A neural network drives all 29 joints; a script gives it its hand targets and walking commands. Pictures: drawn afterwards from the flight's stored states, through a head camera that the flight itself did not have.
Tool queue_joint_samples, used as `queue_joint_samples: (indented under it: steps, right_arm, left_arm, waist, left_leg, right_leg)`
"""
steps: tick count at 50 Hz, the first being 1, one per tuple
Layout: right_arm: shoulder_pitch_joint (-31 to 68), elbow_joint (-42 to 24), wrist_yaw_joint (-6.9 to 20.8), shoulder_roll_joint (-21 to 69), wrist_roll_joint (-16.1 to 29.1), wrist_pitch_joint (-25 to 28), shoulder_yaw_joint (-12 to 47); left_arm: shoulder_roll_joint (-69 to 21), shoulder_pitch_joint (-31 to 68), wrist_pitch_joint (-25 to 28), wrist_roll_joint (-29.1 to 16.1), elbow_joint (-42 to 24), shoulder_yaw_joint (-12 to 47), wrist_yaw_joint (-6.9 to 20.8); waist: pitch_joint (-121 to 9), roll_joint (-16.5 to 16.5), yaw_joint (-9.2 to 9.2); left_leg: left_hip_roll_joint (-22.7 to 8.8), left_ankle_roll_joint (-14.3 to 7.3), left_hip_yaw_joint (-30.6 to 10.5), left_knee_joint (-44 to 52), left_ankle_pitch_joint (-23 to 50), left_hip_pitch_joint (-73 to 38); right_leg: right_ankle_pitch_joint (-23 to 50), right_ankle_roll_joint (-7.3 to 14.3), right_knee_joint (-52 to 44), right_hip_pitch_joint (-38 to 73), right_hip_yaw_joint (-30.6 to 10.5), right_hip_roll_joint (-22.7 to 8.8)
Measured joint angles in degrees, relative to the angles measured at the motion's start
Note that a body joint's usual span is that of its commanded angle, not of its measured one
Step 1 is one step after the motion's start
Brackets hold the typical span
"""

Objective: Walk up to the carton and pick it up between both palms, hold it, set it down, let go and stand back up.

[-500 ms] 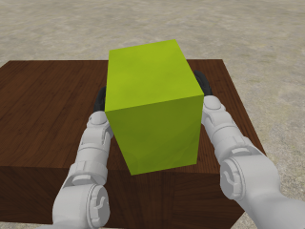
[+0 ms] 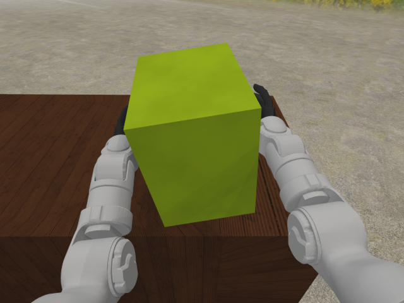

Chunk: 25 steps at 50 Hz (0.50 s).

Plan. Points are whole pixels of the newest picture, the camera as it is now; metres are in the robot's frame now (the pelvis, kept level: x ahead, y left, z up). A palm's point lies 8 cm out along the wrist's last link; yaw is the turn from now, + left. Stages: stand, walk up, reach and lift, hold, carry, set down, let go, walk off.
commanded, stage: reach and lift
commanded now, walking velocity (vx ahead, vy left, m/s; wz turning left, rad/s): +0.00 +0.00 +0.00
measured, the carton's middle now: (196, 134) +0.42 +0.05 +0.17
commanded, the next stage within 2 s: hold in 1.16 s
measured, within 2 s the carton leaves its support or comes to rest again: neither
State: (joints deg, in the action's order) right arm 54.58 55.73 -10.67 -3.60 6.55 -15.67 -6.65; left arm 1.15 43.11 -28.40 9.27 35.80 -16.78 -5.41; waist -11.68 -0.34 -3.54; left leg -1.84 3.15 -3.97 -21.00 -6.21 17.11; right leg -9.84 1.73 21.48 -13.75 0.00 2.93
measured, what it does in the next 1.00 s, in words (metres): stands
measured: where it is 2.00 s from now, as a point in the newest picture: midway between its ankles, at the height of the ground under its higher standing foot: outside the picture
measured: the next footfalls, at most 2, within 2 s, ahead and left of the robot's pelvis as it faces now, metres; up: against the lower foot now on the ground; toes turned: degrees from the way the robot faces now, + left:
none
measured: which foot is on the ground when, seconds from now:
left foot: down 0.00-1.00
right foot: down 0.00-1.00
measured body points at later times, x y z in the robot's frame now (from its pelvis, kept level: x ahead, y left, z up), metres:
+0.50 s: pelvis +0.00 +0.00 +0.00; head -0.06 +0.01 +0.45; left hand +0.39 +0.19 +0.19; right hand +0.42 -0.10 +0.22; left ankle +0.05 +0.15 -0.74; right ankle +0.01 -0.10 -0.74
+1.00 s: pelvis +0.01 +0.00 +0.00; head -0.05 +0.01 +0.45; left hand +0.39 +0.19 +0.23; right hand +0.42 -0.11 +0.24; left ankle +0.05 +0.15 -0.74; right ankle +0.01 -0.10 -0.74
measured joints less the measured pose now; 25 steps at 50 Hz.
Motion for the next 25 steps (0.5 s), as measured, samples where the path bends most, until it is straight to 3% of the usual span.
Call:
queue_joint_samples:
  steps: [7, 13, 25]
  right_arm:
    - [0.10, -0.45, -1.54, 1.08, 0.19, -2.95, -0.10]
    - [-0.68, -4.83, -2.16, 1.10, 2.02, -4.05, -0.14]
    - [-0.26, -5.16, -2.70, 1.10, 2.81, -6.57, -0.85]
  left_arm:
    - [1.59, 0.34, -3.13, 0.01, -0.12, 0.00, 2.27]
    - [1.83, 0.40, -4.41, 0.01, -3.70, 0.77, 2.32]
    - [2.27, 1.68, -7.68, 0.01, -3.91, 0.76, 2.83]
  waist:
    - [1.08, -0.45, 0.66]
    - [0.68, -1.02, 1.46]
    - [1.72, -1.14, 2.11]
  left_leg:
    - [0.00, 0.00, 0.00, 0.00, -0.05, -1.15]
    - [0.00, 0.00, 0.00, 0.01, -0.08, -1.16]
    - [0.00, 0.00, 0.00, 0.01, -0.23, -1.63]
  right_leg:
    - [-0.02, -0.02, -0.09, 1.20, 0.00, 0.00]
    - [-0.03, -0.02, -0.10, 1.20, 0.00, 0.00]
    - [-0.21, -0.02, -0.10, 1.68, 0.00, 0.00]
